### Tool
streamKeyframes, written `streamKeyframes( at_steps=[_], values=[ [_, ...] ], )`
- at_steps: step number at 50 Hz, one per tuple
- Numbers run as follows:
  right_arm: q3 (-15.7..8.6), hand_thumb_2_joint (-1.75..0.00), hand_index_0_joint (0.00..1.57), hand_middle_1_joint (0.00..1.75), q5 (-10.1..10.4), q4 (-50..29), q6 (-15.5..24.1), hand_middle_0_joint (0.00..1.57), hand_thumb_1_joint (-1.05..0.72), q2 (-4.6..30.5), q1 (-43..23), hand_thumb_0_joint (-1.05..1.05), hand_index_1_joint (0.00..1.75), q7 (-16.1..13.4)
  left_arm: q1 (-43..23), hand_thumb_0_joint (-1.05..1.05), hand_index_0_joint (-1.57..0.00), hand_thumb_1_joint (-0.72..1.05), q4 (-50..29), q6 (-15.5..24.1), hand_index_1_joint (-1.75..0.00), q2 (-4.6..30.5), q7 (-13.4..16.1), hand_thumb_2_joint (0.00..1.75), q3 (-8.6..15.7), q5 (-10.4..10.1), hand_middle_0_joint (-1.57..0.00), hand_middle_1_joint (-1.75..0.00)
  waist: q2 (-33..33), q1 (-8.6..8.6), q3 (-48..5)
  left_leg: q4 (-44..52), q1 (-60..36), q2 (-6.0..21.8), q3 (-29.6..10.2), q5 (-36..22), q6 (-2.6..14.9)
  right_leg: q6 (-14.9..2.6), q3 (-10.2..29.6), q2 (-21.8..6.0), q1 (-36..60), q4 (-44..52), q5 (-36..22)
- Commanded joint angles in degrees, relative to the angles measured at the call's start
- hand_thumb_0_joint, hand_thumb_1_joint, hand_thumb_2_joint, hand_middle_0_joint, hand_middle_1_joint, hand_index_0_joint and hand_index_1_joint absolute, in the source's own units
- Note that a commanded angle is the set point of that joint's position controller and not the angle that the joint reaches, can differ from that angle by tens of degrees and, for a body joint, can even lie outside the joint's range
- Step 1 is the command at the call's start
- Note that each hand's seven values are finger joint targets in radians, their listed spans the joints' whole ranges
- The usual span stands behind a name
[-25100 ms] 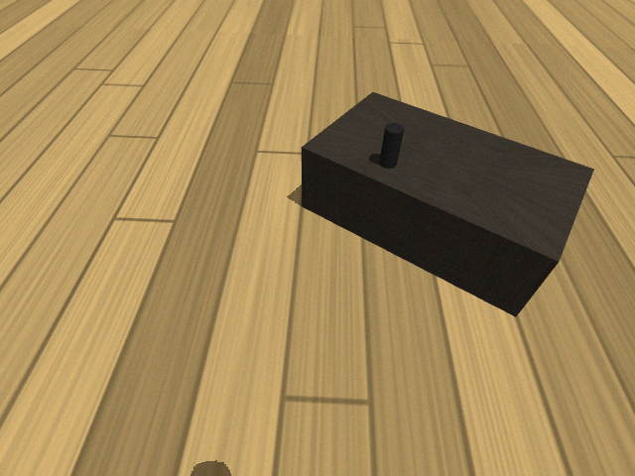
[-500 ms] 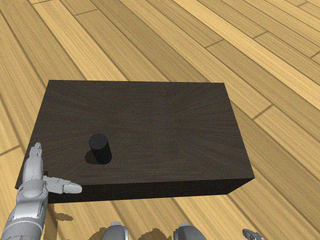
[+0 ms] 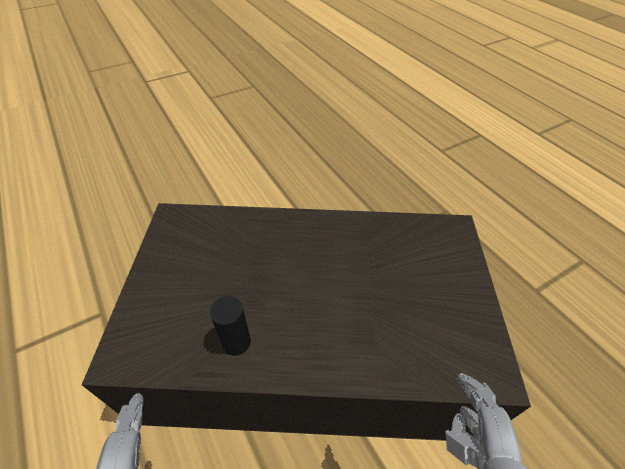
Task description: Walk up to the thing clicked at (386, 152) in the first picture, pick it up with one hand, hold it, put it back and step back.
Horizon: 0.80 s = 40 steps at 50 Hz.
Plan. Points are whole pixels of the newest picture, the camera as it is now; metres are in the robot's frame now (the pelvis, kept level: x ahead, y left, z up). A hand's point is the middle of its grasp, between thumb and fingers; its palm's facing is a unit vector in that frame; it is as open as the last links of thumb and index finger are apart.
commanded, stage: home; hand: left
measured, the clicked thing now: (231, 327) +0.48 +0.19 -0.32
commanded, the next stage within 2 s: stand in 1.84 s
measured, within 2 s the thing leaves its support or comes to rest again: neither
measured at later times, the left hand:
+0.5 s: hand out of the picture +0.12 +0.23 -0.10, palm faces -0.04 -0.93 -0.36, open 17.6 cm
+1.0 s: hand out of the picture +0.02 +0.27 -0.11, palm faces -0.03 -0.93 -0.37, open 17.4 cm
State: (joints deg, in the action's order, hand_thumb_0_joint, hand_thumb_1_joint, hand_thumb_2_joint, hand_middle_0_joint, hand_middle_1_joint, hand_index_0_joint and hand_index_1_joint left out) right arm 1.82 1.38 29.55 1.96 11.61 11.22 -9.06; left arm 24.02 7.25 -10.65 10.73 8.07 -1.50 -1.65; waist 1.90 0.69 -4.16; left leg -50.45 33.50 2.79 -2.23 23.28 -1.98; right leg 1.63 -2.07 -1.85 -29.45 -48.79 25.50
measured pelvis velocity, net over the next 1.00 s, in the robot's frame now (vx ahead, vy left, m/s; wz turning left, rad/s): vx -0.02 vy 0.02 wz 0.00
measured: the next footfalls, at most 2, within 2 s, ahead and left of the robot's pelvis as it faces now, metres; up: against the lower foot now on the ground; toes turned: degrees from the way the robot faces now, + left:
none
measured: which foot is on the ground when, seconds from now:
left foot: down 0.00-1.00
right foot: down 0.00-1.00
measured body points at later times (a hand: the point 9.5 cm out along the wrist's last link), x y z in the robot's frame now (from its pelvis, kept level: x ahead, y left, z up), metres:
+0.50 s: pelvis +0.00 +0.00 +0.02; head +0.00 +0.00 +0.47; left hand +0.12 +0.27 -0.08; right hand +0.10 -0.27 -0.10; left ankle +0.02 +0.14 -0.70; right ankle -0.01 -0.14 -0.70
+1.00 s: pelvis -0.02 +0.02 +0.04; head -0.03 +0.02 +0.49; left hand +0.02 +0.32 -0.09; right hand +0.05 -0.26 -0.09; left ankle +0.02 +0.14 -0.70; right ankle -0.01 -0.14 -0.70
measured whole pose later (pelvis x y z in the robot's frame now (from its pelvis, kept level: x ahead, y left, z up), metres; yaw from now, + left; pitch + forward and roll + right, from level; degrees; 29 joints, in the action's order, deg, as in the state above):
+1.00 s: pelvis -0.02 +0.02 +0.04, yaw +0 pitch -4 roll +0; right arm -0.9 -1.7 59.8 -1.4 18.0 10.5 -0.2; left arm 12.7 60.5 -0.7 18.8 1.5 -1.4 1.7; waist 1.3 0.7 2.1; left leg -24.7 10.5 -0.1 0.2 10.0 0.2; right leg 3.7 -0.8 -4.5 -7.3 -23.8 12.2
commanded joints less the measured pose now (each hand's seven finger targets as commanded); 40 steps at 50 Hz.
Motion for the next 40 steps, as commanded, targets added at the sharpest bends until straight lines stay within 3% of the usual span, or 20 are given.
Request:
streamKeyframes(
  at_steps=[1,4,5,10,13,14,15,19,21,26,29,32,35,40],
  values=[
    [-2.9,-0.9,0.2,0.3,-0.5,-7.5,4.1,0.2,-0.9,6.4,-1.7,0.0,0.3,-1.0,-6.2,0.0,-0.05,-0.59,-11.4,3.1,-0.04,5.6,0.8,0.03,3.1,1.0,-0.05,-0.04,-2.9,-2.61,-6.4,6.5,-6.7,-2.4,3.8,-8.5,2.37,-0.84,-0.4,1.6,1.0,9.5,-11.3],
    [-2.9,-0.9,0.2,0.3,-0.6,-8.1,4.7,0.2,-0.9,6.4,-2.2,0.0,0.3,-0.8,-1.1,0.0,-0.05,-0.6,-10.9,2.6,-0.04,5.9,0.8,0.02,3.9,1.0,-0.05,-0.04,-1.5,-1.12,-6.9,6.4,-6.1,-2.6,3.7,-8.7,2.14,-1.06,-0.6,1.5,1.8,9.4,-10.9],
    [-3.1,-0.9,0.2,0.3,-0.6,-7.7,4.9,0.2,-0.9,6.6,-2.0,0.0,0.3,-0.7,-1.9,0.0,-0.05,-0.59,-10.3,2.4,-0.04,5.4,0.7,0.03,3.1,1.1,-0.05,-0.04,-3.2,-1.86,-6.9,6.1,-6.0,-2.5,3.6,-9.4,2.3,-0.85,-0.7,1.7,1.9,9.5,-11.9],
    [-3.2,-0.9,0.2,0.3,-0.5,-8.0,5.1,0.2,-0.9,6.6,-1.7,0.0,0.3,-0.2,0.4,0.0,-0.05,-0.6,-10.5,2.4,-0.04,6.2,0.8,0.02,4.3,1.3,-0.05,-0.04,-1.4,-0.81,-5.6,6.8,-5.0,-2.5,3.7,-7.2,2.11,-1.31,-1.1,2.0,0.8,9.2,-9.0],
    [-3.4,-0.9,0.2,0.3,-0.5,-8.2,5.6,0.2,-0.9,6.7,-1.4,0.0,0.3,-0.2,-1.6,0.0,-0.05,-0.58,-12.1,2.6,-0.05,6.6,0.8,0.04,4.5,1.2,-0.05,-0.05,-1.3,-1.4,-6.3,6.5,-5.0,-2.4,3.5,-7.7,2.12,-1.27,-1.1,2.1,0.7,8.6,-9.8],
    [-5.8,-0.9,0.2,0.3,-6.4,4.0,2.1,0.2,-0.9,12.8,-2.7,0.0,0.3,3.2,-7.1,0.0,-0.05,-0.59,7.5,6.7,-0.05,13.1,-2.0,0.04,6.6,6.2,-0.05,-0.05,-4.0,0.05,-2.1,7.9,-7.5,-1.2,0.9,-11.2,1.77,-4.05,3.5,-3.1,7.4,12.9,-11.4],
    [-6.3,-0.9,0.2,0.3,-6.6,5.3,0.8,0.2,-0.9,12.7,-0.8,0.0,0.3,4.4,-6.8,0.0,-0.05,-0.6,10.5,8.5,-0.04,15.3,-3.4,0.02,7.1,7.0,-0.05,-0.04,-5.5,-1.08,-5.1,9.5,-11.8,-0.4,1.0,-9.2,2.72,-4.73,5.1,-3.8,6.9,12.7,-9.7],
    [-6.2,-0.9,0.2,0.3,-4.7,7.7,0.0,0.2,-0.9,13.1,-0.6,0.0,0.3,7.1,-9.4,0.0,-0.05,-0.58,18.5,11.7,-0.05,14.9,-5.4,0.03,4.8,4.9,-0.05,-0.05,-2.7,-0.76,-2.2,13.5,-15.2,-0.1,-0.9,-10.7,4.03,-4.56,5.1,-4.2,7.9,14.4,-12.6],
    [-6.4,-0.9,0.2,0.3,-4.4,9.2,0.0,0.2,-0.9,13.3,-1.4,0.0,0.3,7.6,-9.9,0.0,-0.05,-0.59,22.4,12.2,-0.04,15.6,-5.4,0.03,4.5,4.4,-0.05,-0.04,-2.3,-0.43,-1.5,14.8,-16.5,0.1,-1.3,-15.0,3.55,-3.58,4.6,-4.1,10.2,15.3,-18.7],
    [-6.3,-0.9,0.2,0.3,-4.3,13.7,-0.8,0.2,-0.9,14.1,-1.2,0.0,0.3,8.0,-11.5,0.0,-0.05,-0.6,30.9,12.5,-0.04,16.8,-5.2,0.02,4.4,4.0,-0.05,-0.04,-1.0,-0.37,2.9,20.4,-17.6,0.3,-1.5,-14.9,3.03,-2.52,4.0,-3.9,13.3,20.0,-15.6],
    [-6.3,-0.9,0.2,0.3,-4.0,16.1,-0.9,0.2,-0.9,15.0,-0.5,0.0,0.3,7.9,-11.6,0.0,-0.05,-0.58,34.9,12.3,-0.05,17.3,-5.1,0.03,4.4,3.7,-0.05,-0.05,-1.1,-0.44,1.8,22.5,-20.9,1.2,-2.0,-20.3,2.82,-2.41,3.4,-3.9,16.3,20.6,-19.1],
    [-6.2,-0.9,0.2,0.3,-3.7,18.5,-1.1,0.2,-0.9,15.4,-0.8,0.0,0.3,7.7,-11.7,0.0,-0.05,-0.56,38.5,12.0,-0.05,17.8,-5.0,0.05,4.2,3.6,-0.05,-0.05,-1.3,-0.25,1.9,24.6,-22.6,1.6,-2.4,-21.2,2.55,-2.15,3.2,-4.3,18.2,22.6,-19.4],
    [-5.9,-0.9,0.2,0.3,-3.3,20.8,-1.4,0.2,-0.9,16.0,-1.2,0.0,0.3,7.7,-12.4,0.0,-0.05,-0.58,41.4,11.9,-0.05,18.5,-5.0,0.04,3.8,3.6,-0.05,-0.05,-1.5,-0.36,3.0,26.8,-23.5,1.8,-2.6,-20.0,2.2,-1.87,3.3,-4.6,19.0,25.5,-18.5],
    [-5.6,-0.9,0.2,0.3,-3.2,23.9,-1.8,0.2,-0.9,17.2,-2.4,0.0,0.3,7.8,-12.9,0.0,-0.05,-0.55,46.1,11.3,-0.05,19.4,-5.2,0.05,3.3,3.6,-0.05,-0.05,-1.0,-0.29,5.5,31.1,-22.8,2.3,-3.7,-12.4,2.24,-1.48,3.0,-4.3,19.5,28.1,-13.2]
  ],
)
